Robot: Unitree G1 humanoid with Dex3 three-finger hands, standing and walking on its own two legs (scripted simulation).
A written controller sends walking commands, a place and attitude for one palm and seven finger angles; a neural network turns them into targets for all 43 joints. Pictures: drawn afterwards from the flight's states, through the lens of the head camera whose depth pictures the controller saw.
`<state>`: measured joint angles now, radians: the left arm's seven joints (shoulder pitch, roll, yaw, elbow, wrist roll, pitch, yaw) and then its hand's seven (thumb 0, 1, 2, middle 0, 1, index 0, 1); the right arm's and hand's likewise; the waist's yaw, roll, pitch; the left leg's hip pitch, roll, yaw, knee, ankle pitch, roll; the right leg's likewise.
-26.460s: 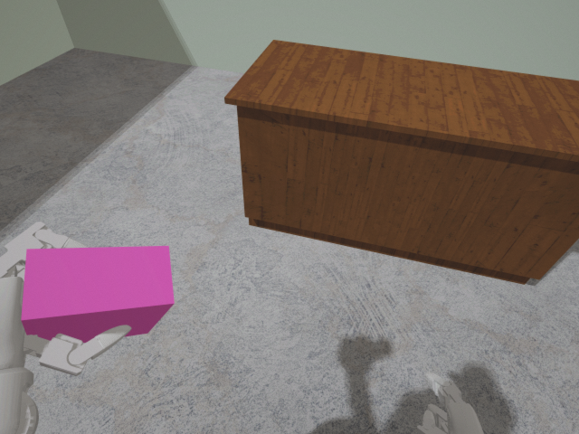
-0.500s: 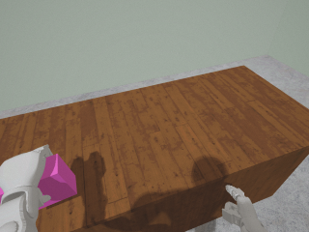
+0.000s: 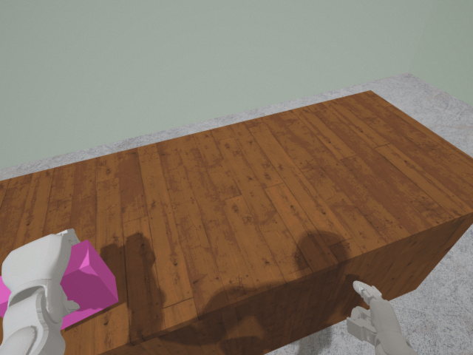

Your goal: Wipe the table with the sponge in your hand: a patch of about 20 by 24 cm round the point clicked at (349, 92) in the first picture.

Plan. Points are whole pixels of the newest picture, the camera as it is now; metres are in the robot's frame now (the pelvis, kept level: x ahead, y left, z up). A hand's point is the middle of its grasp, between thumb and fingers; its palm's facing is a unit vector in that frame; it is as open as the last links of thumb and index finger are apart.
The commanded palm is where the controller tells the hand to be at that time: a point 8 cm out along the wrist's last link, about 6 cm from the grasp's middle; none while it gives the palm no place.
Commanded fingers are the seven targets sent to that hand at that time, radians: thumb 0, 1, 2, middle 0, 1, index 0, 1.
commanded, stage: move the sponge above the wiping area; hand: left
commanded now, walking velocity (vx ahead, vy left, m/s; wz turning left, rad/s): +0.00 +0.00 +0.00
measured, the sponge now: (67, 295) +0.18 +0.34 +0.00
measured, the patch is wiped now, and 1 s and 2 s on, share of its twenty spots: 0.00 0.00 0.00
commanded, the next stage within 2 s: lower the sponge onto the table in 1.36 s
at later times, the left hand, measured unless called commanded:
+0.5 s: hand (80, 287) +0.19 +0.30 +0.03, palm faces -0.11 -0.18 -0.98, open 10.1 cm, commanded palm +0.17 +0.30 +0.11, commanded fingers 0.00 0.10 1.30 -1.20 -1.60 -1.20 -1.60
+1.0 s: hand (90, 289) +0.19 +0.28 +0.03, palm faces -0.08 -0.15 -0.98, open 10.1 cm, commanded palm +0.17 +0.30 +0.11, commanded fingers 0.00 0.10 1.30 -1.20 -1.60 -1.20 -1.60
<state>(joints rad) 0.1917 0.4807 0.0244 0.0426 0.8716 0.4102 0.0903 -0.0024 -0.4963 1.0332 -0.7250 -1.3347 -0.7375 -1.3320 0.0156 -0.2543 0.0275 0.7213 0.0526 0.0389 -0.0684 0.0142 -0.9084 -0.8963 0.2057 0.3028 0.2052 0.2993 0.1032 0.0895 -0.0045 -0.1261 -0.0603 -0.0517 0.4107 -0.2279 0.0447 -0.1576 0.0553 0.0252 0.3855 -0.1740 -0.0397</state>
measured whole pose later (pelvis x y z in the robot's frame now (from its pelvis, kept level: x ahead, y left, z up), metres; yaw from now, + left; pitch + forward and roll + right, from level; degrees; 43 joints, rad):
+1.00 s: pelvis +0.01 +0.00 +0.00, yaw +0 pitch -3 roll -1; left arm 0.33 0.44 -0.07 -0.15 0.93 0.26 0.07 0.00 -0.50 1.03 -0.73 -1.33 -0.74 -1.33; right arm 0.04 -0.26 0.02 0.68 0.01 0.03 -0.05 0.01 -0.91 -0.90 0.20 0.30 0.20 0.30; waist 0.15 0.07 0.00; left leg -0.12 -0.06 -0.05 0.44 -0.26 0.05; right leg -0.15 0.06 0.03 0.40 -0.20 -0.04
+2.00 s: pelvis +0.01 +0.00 +0.00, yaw -1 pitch -2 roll -1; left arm 0.30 0.46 0.03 -0.07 0.92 0.28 0.17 0.00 -0.50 1.04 -0.73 -1.33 -0.74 -1.33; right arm 0.03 -0.24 0.01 0.71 0.03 0.04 -0.04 0.01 -0.91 -0.90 0.21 0.30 0.20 0.30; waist 0.13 0.07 -0.02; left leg -0.13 -0.05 -0.04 0.43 -0.26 0.04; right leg -0.16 0.07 0.04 0.39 -0.19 -0.04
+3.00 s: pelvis +0.01 +0.00 +0.00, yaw -1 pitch +0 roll +0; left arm 0.22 0.41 -0.02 0.15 0.96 0.27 0.23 -0.01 -0.50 1.04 -0.73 -1.34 -0.74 -1.33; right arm 0.05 -0.23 0.00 0.73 0.04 0.03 -0.06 0.01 -0.91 -0.90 0.21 0.30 0.21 0.30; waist 0.11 0.06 -0.04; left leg -0.21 -0.06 -0.04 0.47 -0.26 0.04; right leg -0.24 0.07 0.04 0.44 -0.20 -0.04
